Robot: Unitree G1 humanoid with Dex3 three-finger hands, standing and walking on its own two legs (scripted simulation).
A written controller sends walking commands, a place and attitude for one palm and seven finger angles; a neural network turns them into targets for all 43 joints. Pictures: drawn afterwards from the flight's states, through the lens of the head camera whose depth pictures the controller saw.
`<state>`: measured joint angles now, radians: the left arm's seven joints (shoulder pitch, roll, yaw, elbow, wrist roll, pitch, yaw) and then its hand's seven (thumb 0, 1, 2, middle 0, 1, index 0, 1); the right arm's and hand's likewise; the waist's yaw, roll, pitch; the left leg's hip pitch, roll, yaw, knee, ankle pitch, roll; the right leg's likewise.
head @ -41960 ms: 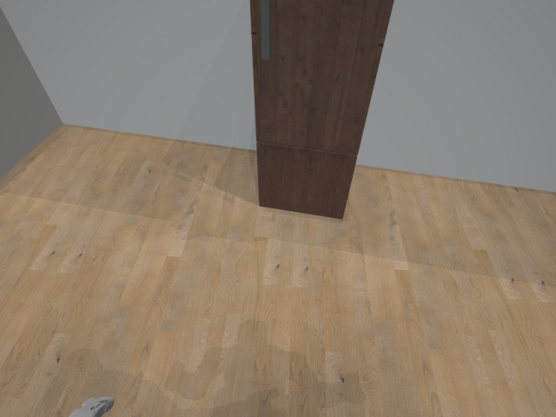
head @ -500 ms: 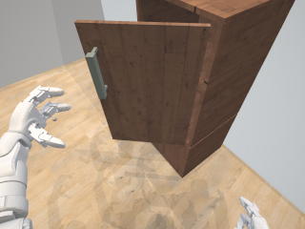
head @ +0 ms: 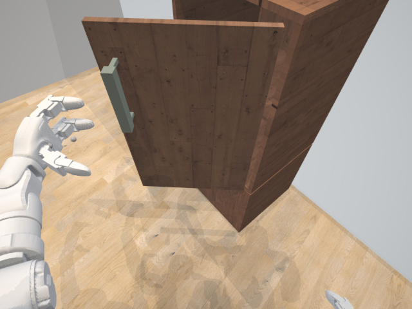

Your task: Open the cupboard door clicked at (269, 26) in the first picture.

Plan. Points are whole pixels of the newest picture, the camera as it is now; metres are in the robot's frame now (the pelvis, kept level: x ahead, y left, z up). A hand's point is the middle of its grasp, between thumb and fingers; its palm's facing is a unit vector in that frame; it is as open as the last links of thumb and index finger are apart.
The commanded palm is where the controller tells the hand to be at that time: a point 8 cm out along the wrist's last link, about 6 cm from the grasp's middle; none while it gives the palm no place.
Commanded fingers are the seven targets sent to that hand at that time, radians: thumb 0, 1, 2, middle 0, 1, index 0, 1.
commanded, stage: move the hooked fingers beside the handle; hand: left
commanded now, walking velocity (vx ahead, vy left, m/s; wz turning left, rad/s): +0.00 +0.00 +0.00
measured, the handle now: (121, 97) +0.54 +0.21 +0.11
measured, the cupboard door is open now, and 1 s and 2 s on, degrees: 47 47 47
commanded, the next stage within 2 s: slide the fingers in behind the handle in 1.58 s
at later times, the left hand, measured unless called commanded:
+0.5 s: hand (82, 120) +0.45 +0.26 +0.12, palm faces -0.02 -1.00 +0.00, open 14.0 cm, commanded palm +0.43 +0.32 +0.12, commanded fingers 0.00 -0.50 0.30 -0.30 -1.20 -0.30 -1.20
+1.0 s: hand (83, 107) +0.49 +0.27 +0.11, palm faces -0.03 -1.00 +0.01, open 14.0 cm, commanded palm +0.46 +0.32 +0.11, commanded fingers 0.00 -0.50 0.30 -0.30 -1.20 -0.30 -1.20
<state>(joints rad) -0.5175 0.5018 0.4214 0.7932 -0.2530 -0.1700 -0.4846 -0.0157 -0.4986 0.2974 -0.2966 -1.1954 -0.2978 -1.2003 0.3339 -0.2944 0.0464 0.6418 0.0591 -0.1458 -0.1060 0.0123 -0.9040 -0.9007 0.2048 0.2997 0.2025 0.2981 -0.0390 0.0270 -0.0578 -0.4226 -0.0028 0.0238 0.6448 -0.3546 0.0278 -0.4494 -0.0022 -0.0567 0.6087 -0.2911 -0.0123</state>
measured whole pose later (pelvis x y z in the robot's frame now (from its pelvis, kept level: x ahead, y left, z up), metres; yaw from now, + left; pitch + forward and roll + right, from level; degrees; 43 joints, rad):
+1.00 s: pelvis +0.01 +0.01 -0.01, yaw -2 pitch +17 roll -2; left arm -0.86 0.74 0.52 1.20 -0.16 -0.25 -0.54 -0.01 -0.50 0.30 -0.30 -1.19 -0.30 -1.20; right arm 0.45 -0.31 0.04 0.61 0.04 0.07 -0.06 0.01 -0.90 -0.90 0.21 0.30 0.20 0.30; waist -0.14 0.01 -0.08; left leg -0.63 0.03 0.04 0.75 -0.40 0.04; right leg -0.65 0.02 -0.04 0.66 -0.30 0.00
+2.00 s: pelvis +0.00 +0.01 -0.02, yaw -1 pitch +15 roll -2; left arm -0.86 0.61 0.43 1.13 -0.17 -0.26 -0.45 -0.02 -0.50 0.30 -0.30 -1.20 -0.30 -1.20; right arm 0.40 -0.29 0.04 0.61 0.04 0.06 -0.06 0.01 -0.91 -0.90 0.20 0.30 0.20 0.30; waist -0.13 0.02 -0.09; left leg -0.64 0.02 0.02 0.78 -0.41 0.03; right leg -0.65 0.02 -0.05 0.70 -0.31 -0.01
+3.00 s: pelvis +0.01 +0.00 -0.01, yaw -1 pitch +14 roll -2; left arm -0.81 0.47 0.37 1.07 -0.16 -0.26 -0.31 -0.02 -0.50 0.30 -0.30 -1.20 -0.30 -1.20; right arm 0.39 -0.28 0.03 0.61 0.04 0.04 -0.04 0.01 -0.91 -0.90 0.20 0.30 0.20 0.30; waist -0.11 0.03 -0.09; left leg -0.58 0.02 0.03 0.76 -0.41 0.03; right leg -0.61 0.02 -0.05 0.69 -0.32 -0.01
